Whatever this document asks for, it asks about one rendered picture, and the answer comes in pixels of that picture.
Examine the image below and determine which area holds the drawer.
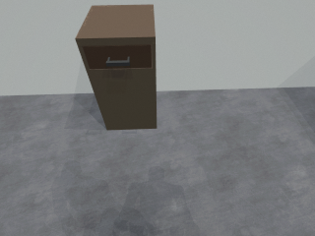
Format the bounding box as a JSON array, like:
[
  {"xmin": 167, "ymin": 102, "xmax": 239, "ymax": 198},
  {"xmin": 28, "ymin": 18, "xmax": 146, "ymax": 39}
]
[{"xmin": 83, "ymin": 44, "xmax": 152, "ymax": 69}]

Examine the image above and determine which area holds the handle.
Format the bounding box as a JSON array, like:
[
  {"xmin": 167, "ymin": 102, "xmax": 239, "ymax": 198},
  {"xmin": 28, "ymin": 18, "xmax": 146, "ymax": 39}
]
[{"xmin": 105, "ymin": 56, "xmax": 130, "ymax": 67}]

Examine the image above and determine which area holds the cabinet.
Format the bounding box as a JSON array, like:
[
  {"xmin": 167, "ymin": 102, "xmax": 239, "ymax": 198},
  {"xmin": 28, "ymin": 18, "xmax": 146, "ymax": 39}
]
[{"xmin": 75, "ymin": 4, "xmax": 158, "ymax": 131}]

